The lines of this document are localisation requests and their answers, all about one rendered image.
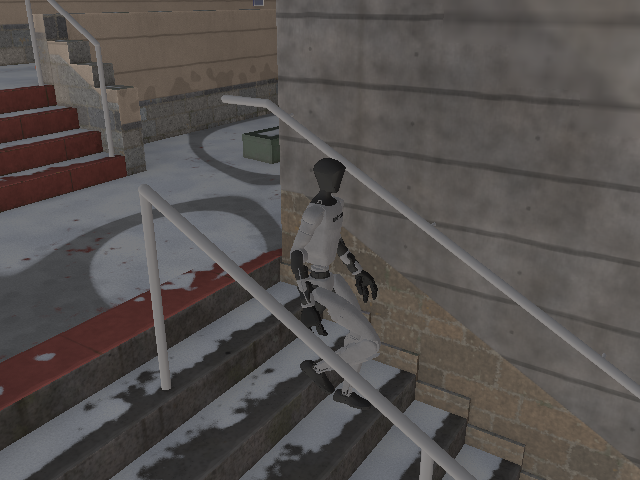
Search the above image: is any right robot thigh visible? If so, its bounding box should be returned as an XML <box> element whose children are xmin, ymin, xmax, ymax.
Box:
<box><xmin>312</xmin><ymin>287</ymin><xmax>381</xmax><ymax>354</ymax></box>

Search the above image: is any right robot forearm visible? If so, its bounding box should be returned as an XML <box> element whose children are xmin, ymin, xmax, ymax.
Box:
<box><xmin>291</xmin><ymin>250</ymin><xmax>315</xmax><ymax>308</ymax></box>

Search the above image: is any right robot hand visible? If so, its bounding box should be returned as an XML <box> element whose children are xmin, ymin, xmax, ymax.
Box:
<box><xmin>301</xmin><ymin>306</ymin><xmax>328</xmax><ymax>336</ymax></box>

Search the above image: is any left robot forearm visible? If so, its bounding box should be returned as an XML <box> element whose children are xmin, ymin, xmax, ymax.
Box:
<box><xmin>337</xmin><ymin>237</ymin><xmax>363</xmax><ymax>275</ymax></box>

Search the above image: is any left robot upper arm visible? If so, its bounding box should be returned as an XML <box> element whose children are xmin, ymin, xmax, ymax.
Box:
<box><xmin>333</xmin><ymin>196</ymin><xmax>344</xmax><ymax>239</ymax></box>

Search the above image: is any right robot foot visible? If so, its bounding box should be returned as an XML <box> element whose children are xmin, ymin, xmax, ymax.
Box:
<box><xmin>300</xmin><ymin>360</ymin><xmax>335</xmax><ymax>395</ymax></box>

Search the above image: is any left robot hand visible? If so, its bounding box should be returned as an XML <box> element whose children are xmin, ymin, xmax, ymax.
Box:
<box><xmin>355</xmin><ymin>270</ymin><xmax>378</xmax><ymax>303</ymax></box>

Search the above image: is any right robot upper arm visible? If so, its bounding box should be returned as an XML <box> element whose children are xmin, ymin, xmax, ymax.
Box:
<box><xmin>290</xmin><ymin>205</ymin><xmax>325</xmax><ymax>263</ymax></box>

